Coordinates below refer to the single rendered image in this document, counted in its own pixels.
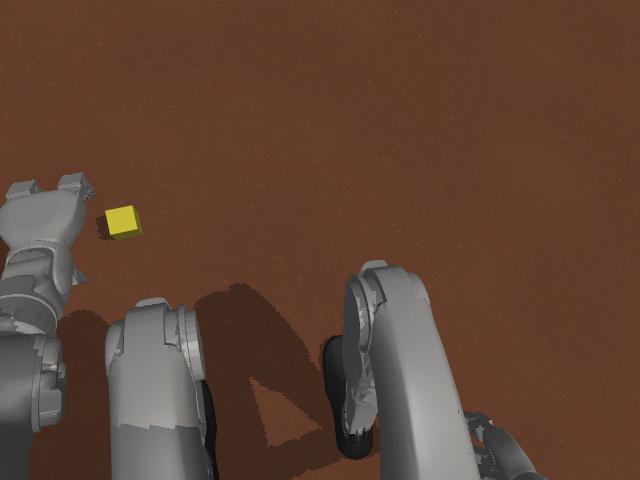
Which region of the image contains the left robot hand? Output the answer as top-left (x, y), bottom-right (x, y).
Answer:
top-left (0, 172), bottom-right (95, 286)

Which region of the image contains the left robot foot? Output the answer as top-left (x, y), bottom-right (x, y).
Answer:
top-left (201, 380), bottom-right (220, 480)

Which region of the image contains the left robot arm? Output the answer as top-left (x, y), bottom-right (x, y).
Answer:
top-left (0, 241), bottom-right (73, 480)

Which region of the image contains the right robot foot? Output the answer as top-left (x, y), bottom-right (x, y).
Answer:
top-left (322, 335), bottom-right (373, 460)

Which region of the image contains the cube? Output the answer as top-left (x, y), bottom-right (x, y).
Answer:
top-left (105, 205), bottom-right (143, 240)

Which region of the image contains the right robot hand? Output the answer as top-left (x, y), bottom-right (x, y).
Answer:
top-left (463, 410), bottom-right (537, 480)

